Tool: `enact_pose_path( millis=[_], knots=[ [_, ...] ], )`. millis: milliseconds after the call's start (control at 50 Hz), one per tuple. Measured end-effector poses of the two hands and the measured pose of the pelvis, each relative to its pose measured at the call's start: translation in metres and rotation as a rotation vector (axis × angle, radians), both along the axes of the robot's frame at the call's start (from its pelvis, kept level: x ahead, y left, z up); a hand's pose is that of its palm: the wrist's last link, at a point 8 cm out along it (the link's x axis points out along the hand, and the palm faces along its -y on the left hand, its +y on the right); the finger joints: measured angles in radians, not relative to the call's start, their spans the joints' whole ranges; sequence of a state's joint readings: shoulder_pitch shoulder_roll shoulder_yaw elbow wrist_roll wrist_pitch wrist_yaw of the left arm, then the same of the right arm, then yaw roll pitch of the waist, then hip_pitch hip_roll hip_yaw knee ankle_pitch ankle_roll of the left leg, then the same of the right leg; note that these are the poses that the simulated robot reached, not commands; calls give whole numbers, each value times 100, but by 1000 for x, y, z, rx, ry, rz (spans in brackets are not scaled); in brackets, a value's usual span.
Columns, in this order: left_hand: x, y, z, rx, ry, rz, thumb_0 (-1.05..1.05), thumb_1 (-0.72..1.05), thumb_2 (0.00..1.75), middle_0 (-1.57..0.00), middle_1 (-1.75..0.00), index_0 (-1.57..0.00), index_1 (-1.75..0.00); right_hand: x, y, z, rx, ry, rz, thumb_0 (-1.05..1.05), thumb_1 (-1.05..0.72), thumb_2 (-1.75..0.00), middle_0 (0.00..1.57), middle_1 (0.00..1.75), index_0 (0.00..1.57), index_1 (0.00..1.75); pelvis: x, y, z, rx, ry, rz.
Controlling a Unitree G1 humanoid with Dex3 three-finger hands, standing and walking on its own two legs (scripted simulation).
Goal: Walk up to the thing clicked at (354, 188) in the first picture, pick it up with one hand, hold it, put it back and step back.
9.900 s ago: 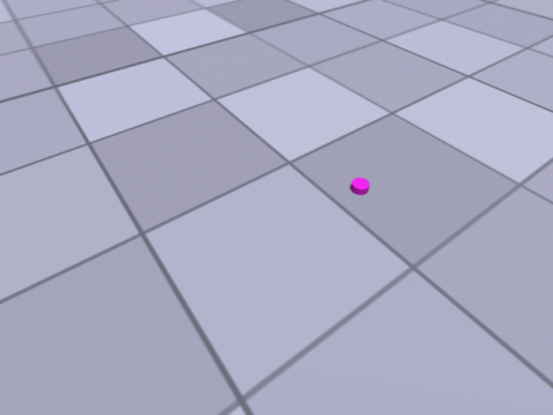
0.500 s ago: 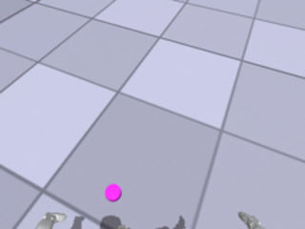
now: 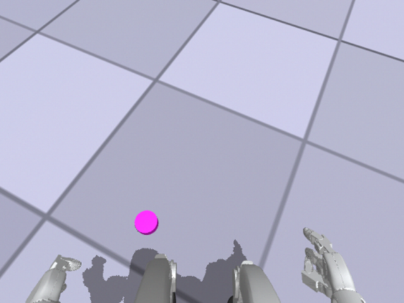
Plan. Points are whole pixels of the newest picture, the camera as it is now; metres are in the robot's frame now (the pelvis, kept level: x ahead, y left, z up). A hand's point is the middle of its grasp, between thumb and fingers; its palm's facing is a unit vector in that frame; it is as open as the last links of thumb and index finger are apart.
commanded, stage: rise first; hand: left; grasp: from above
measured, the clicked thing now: (146, 222) +0.42 +0.23 -0.60
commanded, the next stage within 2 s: approach in 1.80 s
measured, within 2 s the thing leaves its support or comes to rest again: neither
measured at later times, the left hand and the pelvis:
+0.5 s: hand (107, 249) +0.28 +0.28 -0.34, palm faces -0.46 -0.29 -0.84, open 14.0 cm; pelvis -0.07 +0.00 -0.20, yaw -4 degrees
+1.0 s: hand (117, 235) +0.33 +0.29 -0.43, palm faces -0.47 -0.06 -0.88, open 14.3 cm; pelvis -0.07 +0.00 -0.26, yaw -6 degrees
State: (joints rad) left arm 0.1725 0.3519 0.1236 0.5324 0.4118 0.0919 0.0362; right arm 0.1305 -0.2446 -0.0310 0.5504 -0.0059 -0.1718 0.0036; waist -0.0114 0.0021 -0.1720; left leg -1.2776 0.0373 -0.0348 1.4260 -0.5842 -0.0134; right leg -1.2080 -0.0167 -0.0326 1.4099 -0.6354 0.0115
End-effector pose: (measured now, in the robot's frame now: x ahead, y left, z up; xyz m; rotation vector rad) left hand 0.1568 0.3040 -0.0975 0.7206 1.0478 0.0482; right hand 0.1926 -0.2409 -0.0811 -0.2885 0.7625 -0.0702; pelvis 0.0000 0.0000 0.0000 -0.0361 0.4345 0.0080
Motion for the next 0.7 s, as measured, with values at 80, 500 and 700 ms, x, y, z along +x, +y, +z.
enact_pose_path(
  millis=[80, 500, 700],
  knots=[
    [20, 2, -31, 61, -43, -123, -1, -52, 98, -7, -107, -7, -107, -3, -8, -35, -16, 6, 8, 1, -88, -89, 21, 30, 20, 30, -10, -1, -33, 0, 48, -4],
    [127, -8, -187, 350, -209, -572, -1, -53, 103, -8, -104, -7, -105, -132, -32, -239, -32, 360, -82, 1, -87, -89, 20, 30, 20, 30, -67, -4, -196, -23, 145, -51],
    [157, -12, -221, 418, -234, -695, 0, -55, 106, -7, -102, -6, -104, -184, -34, -266, -55, 484, -131, 1, -88, -89, 21, 30, 20, 30, -76, 0, -230, -42, 130, -61]
  ],
)
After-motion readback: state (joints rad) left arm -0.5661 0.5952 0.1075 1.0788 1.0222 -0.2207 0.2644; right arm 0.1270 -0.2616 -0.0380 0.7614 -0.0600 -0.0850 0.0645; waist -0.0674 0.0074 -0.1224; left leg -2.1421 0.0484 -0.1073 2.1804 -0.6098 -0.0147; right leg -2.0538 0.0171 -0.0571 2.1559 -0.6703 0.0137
